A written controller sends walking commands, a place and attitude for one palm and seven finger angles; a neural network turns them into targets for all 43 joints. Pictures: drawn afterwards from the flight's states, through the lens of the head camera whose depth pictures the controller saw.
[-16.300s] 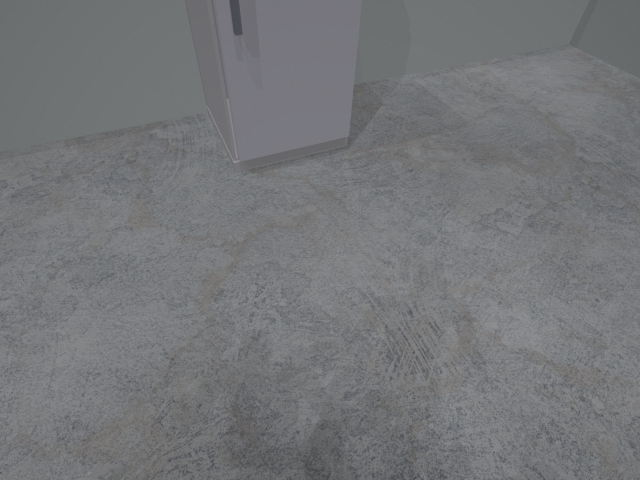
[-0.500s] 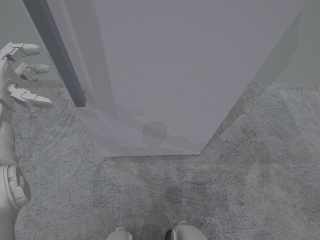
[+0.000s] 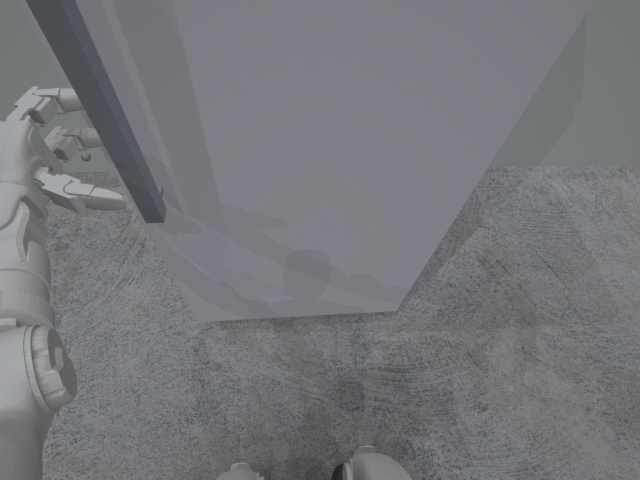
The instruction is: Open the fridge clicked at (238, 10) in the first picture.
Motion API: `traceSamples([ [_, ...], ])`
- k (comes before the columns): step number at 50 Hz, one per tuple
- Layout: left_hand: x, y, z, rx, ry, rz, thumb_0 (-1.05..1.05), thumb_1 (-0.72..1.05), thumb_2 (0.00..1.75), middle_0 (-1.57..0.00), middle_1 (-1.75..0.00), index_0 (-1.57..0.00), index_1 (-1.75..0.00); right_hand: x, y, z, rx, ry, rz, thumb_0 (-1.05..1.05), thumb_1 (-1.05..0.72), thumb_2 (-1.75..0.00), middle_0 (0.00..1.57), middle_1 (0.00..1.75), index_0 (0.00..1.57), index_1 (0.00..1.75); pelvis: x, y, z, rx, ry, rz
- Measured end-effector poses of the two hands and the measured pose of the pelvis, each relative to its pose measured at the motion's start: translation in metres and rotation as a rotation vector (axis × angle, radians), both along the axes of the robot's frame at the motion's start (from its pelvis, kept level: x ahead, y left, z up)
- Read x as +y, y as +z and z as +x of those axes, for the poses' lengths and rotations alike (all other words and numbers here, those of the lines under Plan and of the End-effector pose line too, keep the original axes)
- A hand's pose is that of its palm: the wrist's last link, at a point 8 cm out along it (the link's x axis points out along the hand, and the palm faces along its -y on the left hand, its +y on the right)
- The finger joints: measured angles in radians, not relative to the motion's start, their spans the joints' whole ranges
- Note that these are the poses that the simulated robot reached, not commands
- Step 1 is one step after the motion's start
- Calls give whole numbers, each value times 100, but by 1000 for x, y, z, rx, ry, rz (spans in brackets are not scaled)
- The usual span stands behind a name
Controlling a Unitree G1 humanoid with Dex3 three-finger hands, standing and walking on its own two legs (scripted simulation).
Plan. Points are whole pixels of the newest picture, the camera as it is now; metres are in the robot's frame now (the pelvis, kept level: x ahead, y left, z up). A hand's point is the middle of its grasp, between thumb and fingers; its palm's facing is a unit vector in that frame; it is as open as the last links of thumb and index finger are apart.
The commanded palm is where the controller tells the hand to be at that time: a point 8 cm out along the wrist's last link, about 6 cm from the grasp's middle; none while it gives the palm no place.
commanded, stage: feel for the door with the fingertips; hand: left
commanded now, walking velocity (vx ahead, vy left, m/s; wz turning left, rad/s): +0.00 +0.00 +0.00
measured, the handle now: (90, 58) +0.52 +0.23 +0.20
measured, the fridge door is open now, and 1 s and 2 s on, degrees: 0 0 0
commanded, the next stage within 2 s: slide the fingers in behind the handle in 0.22 s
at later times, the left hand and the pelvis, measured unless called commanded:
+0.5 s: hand (85, 155) +0.48 +0.26 +0.11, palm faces +0.06 -1.00 -0.01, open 13.7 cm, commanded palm +0.45 +0.30 +0.11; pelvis +0.00 +0.00 +0.00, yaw +1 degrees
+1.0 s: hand (102, 160) +0.47 +0.24 +0.11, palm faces +0.05 -1.00 -0.01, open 14.0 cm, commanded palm +0.45 +0.28 +0.11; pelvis +0.00 +0.00 +0.00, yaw +0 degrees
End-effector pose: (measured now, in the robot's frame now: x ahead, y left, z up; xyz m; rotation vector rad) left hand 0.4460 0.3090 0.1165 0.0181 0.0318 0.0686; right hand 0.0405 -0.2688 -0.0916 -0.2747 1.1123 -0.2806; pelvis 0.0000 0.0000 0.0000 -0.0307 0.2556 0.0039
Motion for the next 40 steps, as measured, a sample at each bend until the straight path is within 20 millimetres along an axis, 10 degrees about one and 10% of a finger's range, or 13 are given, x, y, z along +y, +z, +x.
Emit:
traceSamples([
  [40,-7,-9,-1,12,-18,-24,-2,-50,30,-30,-120,-31,-120,3,1,-8,31,-5,-2,1,-90,-90,20,30,20,30,4,0,0,2,5,-6],
])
